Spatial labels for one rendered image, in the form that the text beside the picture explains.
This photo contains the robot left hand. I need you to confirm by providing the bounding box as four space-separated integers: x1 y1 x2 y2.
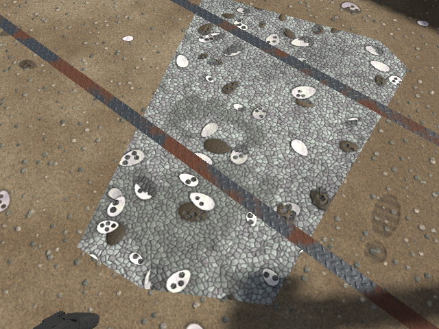
33 311 99 329

